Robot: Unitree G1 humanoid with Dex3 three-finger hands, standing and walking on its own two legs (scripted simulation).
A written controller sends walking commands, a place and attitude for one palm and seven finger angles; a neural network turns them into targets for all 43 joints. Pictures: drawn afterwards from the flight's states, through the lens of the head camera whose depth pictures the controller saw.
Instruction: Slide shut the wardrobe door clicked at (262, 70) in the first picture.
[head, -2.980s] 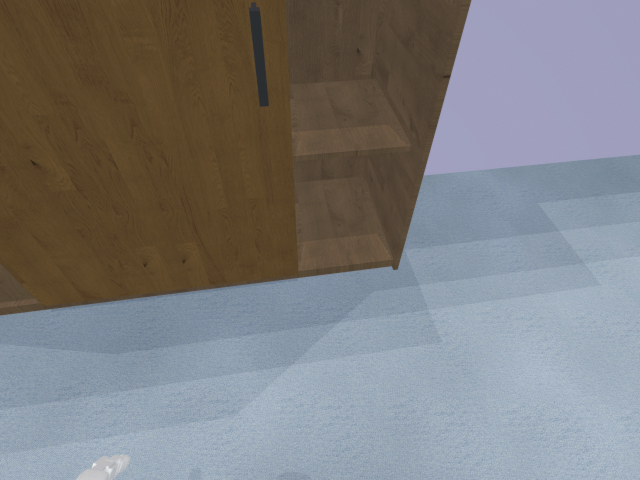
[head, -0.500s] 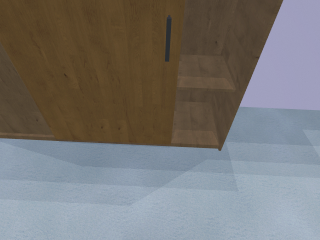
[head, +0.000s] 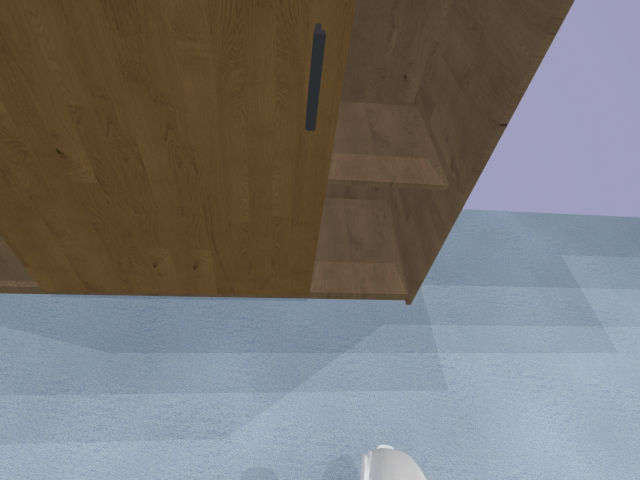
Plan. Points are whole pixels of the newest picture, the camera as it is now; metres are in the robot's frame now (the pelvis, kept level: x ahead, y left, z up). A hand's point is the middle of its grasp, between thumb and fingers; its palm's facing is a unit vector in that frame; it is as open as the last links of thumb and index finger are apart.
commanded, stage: take the last steps up to it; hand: left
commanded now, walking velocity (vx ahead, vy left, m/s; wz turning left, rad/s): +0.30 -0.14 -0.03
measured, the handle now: (314, 79) +0.80 +0.06 +0.11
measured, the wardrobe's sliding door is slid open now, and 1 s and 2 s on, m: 0.38 0.38 0.38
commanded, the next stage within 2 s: come to a stop and stand still in 0.64 s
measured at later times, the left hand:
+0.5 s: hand (258, 426) +0.23 +0.09 -0.17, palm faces +0.06 -0.98 -0.21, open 7.2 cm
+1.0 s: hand (270, 380) +0.31 +0.08 -0.19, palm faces +0.09 -0.98 -0.18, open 7.4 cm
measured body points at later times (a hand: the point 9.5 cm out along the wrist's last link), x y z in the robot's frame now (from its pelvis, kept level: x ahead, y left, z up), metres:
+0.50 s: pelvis +0.19 -0.10 -0.01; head +0.19 -0.10 +0.44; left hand +0.23 +0.14 -0.16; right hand +0.25 -0.34 -0.16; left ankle +0.23 +0.03 -0.68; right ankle +0.20 -0.16 -0.74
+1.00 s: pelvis +0.31 -0.09 +0.00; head +0.35 -0.08 +0.44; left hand +0.31 +0.13 -0.17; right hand +0.37 -0.32 -0.16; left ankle +0.33 +0.01 -0.74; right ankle +0.34 -0.23 -0.72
